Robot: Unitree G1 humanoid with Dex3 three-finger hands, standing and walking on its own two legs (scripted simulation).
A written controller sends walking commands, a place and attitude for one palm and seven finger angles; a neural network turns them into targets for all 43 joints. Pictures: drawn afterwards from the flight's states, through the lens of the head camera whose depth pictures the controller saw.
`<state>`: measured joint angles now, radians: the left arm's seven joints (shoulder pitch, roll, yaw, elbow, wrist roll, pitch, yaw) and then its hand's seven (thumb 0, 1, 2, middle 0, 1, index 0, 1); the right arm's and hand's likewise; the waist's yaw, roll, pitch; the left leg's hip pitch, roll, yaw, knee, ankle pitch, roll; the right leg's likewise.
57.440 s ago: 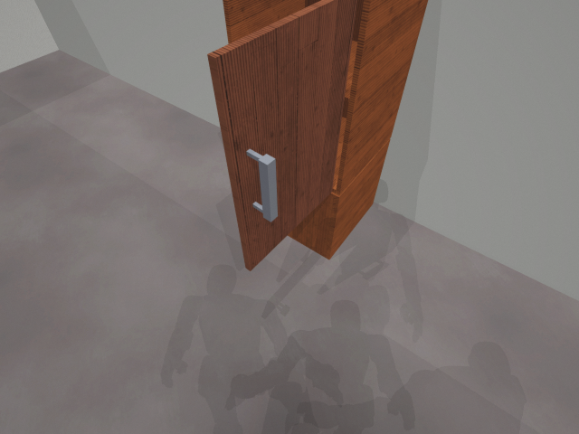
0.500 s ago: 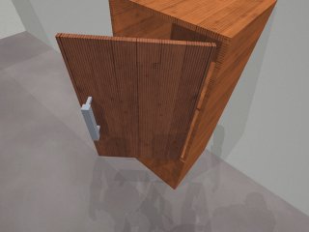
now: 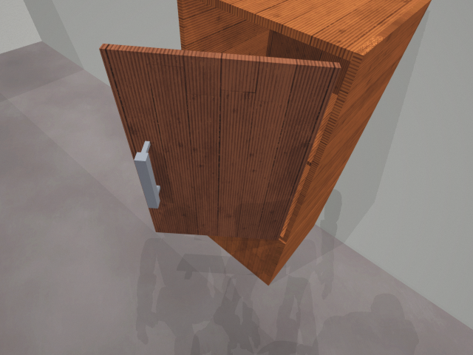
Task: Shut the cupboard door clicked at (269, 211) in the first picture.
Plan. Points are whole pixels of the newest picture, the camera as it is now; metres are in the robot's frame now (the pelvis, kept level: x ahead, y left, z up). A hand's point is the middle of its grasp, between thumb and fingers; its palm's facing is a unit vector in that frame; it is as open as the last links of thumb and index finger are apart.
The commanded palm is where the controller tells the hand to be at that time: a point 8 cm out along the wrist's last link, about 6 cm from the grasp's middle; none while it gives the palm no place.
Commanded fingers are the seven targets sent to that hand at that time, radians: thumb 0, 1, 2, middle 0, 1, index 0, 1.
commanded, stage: raise the hand and make a fist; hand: left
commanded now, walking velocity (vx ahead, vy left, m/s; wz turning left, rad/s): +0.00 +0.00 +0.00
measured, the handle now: (150, 175) +0.48 +0.23 -0.04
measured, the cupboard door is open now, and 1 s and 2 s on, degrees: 38 38 38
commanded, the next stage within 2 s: bring the fist close to the handle in 1.92 s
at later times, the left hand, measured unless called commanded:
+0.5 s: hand out of the picture +0.10 +0.17 -0.10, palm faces +0.18 -0.98 -0.04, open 5.8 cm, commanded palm +0.10 +0.21 -0.06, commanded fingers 0.00 0.90 0.90 -0.66 -0.80 -0.66 -0.80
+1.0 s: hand (136, 334) +0.16 +0.17 -0.04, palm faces +0.10 -0.99 -0.06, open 3.6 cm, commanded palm +0.13 +0.22 -0.05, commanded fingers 0.00 0.90 0.90 -1.12 -1.30 -1.12 -1.30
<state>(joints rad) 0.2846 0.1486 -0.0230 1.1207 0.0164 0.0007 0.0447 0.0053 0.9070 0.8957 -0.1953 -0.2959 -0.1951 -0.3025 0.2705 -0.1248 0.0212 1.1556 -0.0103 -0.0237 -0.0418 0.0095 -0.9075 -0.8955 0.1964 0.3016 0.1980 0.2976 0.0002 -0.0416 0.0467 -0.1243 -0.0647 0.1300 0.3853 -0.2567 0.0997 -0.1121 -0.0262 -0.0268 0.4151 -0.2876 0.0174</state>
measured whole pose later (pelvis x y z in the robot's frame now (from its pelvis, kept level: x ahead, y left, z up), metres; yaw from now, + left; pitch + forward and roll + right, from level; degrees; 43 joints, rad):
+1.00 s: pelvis -0.02 -0.04 -0.10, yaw +7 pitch +17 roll -1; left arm 0.49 0.23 0.15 -0.08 -0.31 -0.47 -0.29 0.02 0.90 0.90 -0.93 -1.11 -0.93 -1.11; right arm 0.28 -0.26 -0.02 0.53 0.03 -0.19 -0.04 0.02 -0.90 -0.90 0.20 0.30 0.20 0.30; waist 0.00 0.03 -0.16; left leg -0.93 -0.04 0.01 1.21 -0.57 0.05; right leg -0.96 0.03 -0.13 1.15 -0.49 -0.08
